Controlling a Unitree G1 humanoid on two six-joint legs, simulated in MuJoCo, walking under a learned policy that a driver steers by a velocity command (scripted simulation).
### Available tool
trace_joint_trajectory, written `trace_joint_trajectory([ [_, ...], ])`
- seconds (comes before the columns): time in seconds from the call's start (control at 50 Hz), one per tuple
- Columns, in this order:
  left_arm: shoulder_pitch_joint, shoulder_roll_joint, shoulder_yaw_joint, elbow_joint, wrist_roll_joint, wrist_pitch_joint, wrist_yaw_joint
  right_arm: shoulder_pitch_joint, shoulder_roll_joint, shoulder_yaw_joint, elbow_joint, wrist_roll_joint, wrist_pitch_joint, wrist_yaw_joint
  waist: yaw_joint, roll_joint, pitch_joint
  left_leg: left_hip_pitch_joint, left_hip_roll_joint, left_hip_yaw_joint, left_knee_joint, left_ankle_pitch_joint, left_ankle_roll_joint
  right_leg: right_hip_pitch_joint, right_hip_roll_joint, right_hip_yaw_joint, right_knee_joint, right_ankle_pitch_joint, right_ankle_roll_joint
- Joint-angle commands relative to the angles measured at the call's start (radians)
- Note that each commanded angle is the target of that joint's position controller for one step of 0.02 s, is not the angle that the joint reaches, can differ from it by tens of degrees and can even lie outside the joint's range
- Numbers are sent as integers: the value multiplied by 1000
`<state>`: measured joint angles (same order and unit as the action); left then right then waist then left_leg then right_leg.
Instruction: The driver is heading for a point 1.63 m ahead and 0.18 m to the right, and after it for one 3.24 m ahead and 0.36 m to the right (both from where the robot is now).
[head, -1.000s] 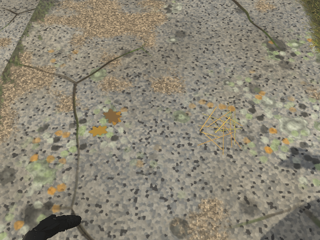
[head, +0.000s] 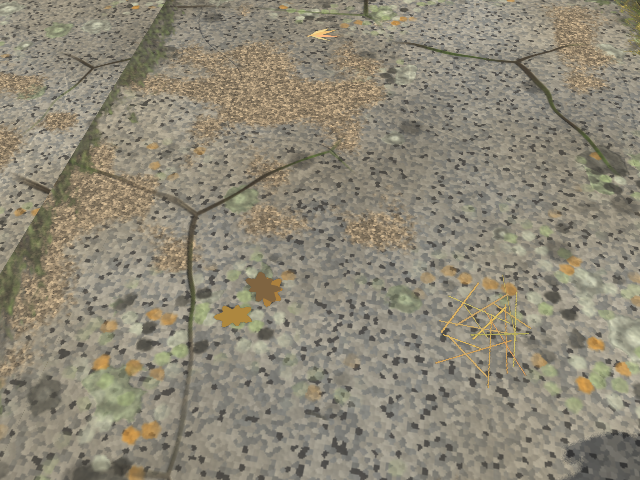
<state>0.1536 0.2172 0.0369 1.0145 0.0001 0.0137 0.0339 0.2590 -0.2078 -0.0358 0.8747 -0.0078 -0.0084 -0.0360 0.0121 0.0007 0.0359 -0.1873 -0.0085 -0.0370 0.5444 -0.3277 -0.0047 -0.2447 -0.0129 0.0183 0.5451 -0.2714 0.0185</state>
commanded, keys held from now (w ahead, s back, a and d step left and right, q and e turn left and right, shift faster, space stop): no key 0.30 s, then w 0.70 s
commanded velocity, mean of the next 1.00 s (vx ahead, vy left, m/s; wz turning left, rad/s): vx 0.24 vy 0.00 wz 0.00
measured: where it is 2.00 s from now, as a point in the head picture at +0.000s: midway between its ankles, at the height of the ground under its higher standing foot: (334, 340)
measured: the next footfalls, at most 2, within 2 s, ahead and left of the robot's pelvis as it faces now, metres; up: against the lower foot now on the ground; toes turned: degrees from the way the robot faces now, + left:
left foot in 1.00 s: +0.42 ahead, +0.12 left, +0.00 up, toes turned +2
right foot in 1.56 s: +0.74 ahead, -0.12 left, +0.00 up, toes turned -3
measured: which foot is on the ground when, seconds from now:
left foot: down 0.00-0.54, up 0.56-0.98, down 1.00-1.00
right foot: down 0.00-1.00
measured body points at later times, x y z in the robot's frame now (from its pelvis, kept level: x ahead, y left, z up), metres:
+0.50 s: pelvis +0.02 -0.01 +0.00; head +0.01 -0.02 +0.45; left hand +0.04 +0.24 -0.15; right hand +0.01 -0.26 -0.15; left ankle -0.02 +0.12 -0.73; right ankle +0.01 -0.12 -0.72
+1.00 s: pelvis +0.24 +0.01 -0.02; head +0.27 +0.01 +0.43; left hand +0.11 +0.25 -0.15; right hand +0.49 -0.20 -0.10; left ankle +0.38 +0.11 -0.74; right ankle +0.02 -0.12 -0.73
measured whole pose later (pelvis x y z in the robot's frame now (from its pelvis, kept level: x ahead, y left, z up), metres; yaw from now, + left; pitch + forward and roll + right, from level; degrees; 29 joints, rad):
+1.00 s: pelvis +0.24 +0.01 -0.02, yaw -1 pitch +2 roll +0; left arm 0.53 0.22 0.03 1.10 -0.01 -0.06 0.02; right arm -0.08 -0.22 -0.03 0.82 0.03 -0.10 0.05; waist 0.08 0.01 0.03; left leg -0.53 0.01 0.05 0.53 -0.05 0.10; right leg 0.18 -0.02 -0.02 0.28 -0.47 0.01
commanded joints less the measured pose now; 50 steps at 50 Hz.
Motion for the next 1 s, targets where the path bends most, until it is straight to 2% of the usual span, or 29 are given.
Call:
trace_joint_trajectory([
  [0.02, 2, 102, 19, -12, 0, -7, 5, 30, -96, -21, -15, 1, -10, -5, 1, 5, -17, -60, 27, -20, -110, 194, 17, 56, -19, 20, -82, 166, -25],
  [0.3, 48, 82, 12, 64, 0, -6, 12, 64, -75, -8, 100, 3, -11, -7, 1, 3, 12, -70, 19, -8, -147, 130, 17, 47, -10, 11, -112, 117, -22],
  [0.32, 69, 71, 9, 77, -1, -5, 13, 85, -67, -6, 117, 3, -9, -8, 0, 7, -9, -63, 11, 0, -157, 20, 22, 55, 3, -3, -111, 17, -25],
  [0.36, 80, 89, 17, 79, -13, -5, 16, 89, -108, -19, 119, 15, -4, -14, -5, 30, 42, -114, 12, -25, -168, -317, 61, -23, 38, -32, -65, -298, -46],
  [0.38, 70, 90, 17, 69, -13, -13, 16, 94, -116, -21, 114, 19, -7, -15, -13, 38, 84, -144, 40, -66, -193, -428, 87, -78, 35, -26, -46, -376, -59],
  [0.4, 56, 75, 14, 57, -15, -28, 12, 113, -127, -25, 116, 26, -17, -14, -24, 63, 110, -141, 84, -132, -225, -479, 115, -125, 31, -25, -13, -367, -64],
  [0.44, 35, 31, 5, 40, -18, -64, -5, 162, -169, -42, 131, 36, -38, -6, -41, 171, 108, -73, 222, -331, -327, -521, 191, -195, 45, -77, 149, -188, -54],
  [0.46, 36, 28, 5, 35, -21, -77, -14, 150, -180, -48, 129, 38, -44, -3, -35, 194, 119, -98, 279, -409, -361, -504, 224, -188, 20, -58, 211, -143, -67],
  [0.48, 53, 31, 6, 35, -27, -87, -22, 115, -169, -45, 117, 36, -48, 1, -12, 181, 128, -129, 290, -414, -366, -469, 229, -163, 5, -48, 203, -156, -88],
  [0.5, 94, 22, 4, 45, -33, -95, -27, 68, -162, -41, 102, 40, -50, 5, 22, 172, 133, -170, 267, -363, -345, -433, 209, -89, 6, -57, 113, -173, -107],
  [0.52, 175, 18, 7, 74, -35, -100, -28, 10, -156, -38, 84, 47, -49, 9, 69, 154, 131, -247, 210, -280, -294, -375, 170, 64, 19, -67, -28, -140, -118],
  [0.54, 262, 45, 18, 110, -26, -101, -27, -27, -137, -33, 66, 47, -51, 10, 96, 91, 114, -308, 137, -182, -173, -247, 130, 193, 12, -25, -94, -74, -111],
  [0.56, 395, 127, 41, 141, -21, -104, -24, -50, -75, -17, 48, 40, -62, 14, 130, -115, 56, -431, 22, -9, 146, -97, 64, 343, -147, 242, -223, -172, -162],
  [0.58, 506, 246, 65, 151, -16, -114, -39, -64, -54, -13, 6, 43, -81, 9, 149, -336, 17, -600, -53, 45, 418, -196, 39, 425, -359, 660, -383, -258, -299],
  [0.6, 431, 168, 37, 132, 0, -128, -41, -74, -98, -23, 6, 55, -94, 12, 99, -189, 55, -671, 6, -45, 607, -200, 57, 382, -394, 712, -389, -275, -318],
  [0.62, 358, 117, 23, 101, -3, -137, -43, -54, -93, -22, 17, 61, -103, 23, 63, -120, 87, -708, 48, -63, 670, -101, 79, 357, -357, 598, -381, -243, -286],
  [0.64, 308, 106, 17, 80, -6, -139, -48, -40, -89, -23, 32, 53, -108, 29, 41, -84, 81, -707, 81, -46, 663, -9, 92, 343, -310, 484, -387, -187, -250],
  [0.66, 283, 93, 9, 68, -10, -135, -51, -59, -107, -31, 31, 42, -111, 31, 31, -66, 90, -704, 107, -34, 615, 61, 92, 330, -281, 393, -397, -68, -220],
  [0.68, 291, 61, -3, 67, -6, -127, -50, -79, -115, -38, 28, 35, -110, 36, 30, -72, 80, -661, 122, -17, 568, 106, 85, 310, -241, 302, -404, 45, -194],
  [0.7, 318, 49, -9, 71, -2, -119, -46, -87, -102, -38, 27, 34, -106, 42, 33, -91, 66, -633, 121, 7, 530, 135, 72, 306, -214, 239, -407, 140, -185],
  [0.74, 354, 69, -10, 71, 2, -107, -32, -145, -69, -29, 8, 31, -96, 50, 43, -88, 65, -625, 113, 43, 438, 185, 42, 293, -194, 164, -413, 268, -191],
  [0.8, 356, 115, -5, 52, 6, -99, -15, -299, -34, -6, -51, 31, -93, 57, 65, -81, 96, -533, 80, 78, 199, 294, 17, 194, -173, 97, -446, 285, -191],
  [0.86, 391, 140, 4, 57, -8, -101, -11, -377, -58, -1, -82, 40, -92, 69, 71, -103, 117, -446, 58, 89, 77, 354, 24, 179, -196, 74, -471, 270, -195],
  [0.92, 384, 147, 15, 59, -19, -97, -10, -401, -91, -6, -105, 41, -96, 83, 39, -98, 117, -421, 53, 70, 5, 331, 65, 280, -238, 55, -422, 386, -176],
  [0.94, 370, 157, 20, 54, -17, -93, -11, -371, -112, -15, -102, 39, -99, 85, 11, -105, 86, -364, 36, 77, -7, 307, 82, 312, -244, 42, -368, 530, -163],
  [0.96, 357, 171, 25, 48, -12, -87, -11, -308, -139, -28, -88, 37, -100, 84, -29, -124, 29, -264, 6, 98, 3, 278, 100, 332, -244, 28, -280, 726, -152],
  [0.98, 341, 170, 26, 41, -5, -78, -12, -162, -175, -50, -45, 39, -98, 79, -104, -132, -63, -82, -28, 118, 10, 260, 125, 311, -215, -1, -111, 881, -132],
  [1.0, 323, 160, 20, 24, 3, -73, -14, 20, -219, -73, 6, 42, -93, 69, -186, -119, -170, 187, 16, 64, 22, 254, 161, 166, -174, -21, 122, 821, -100],
])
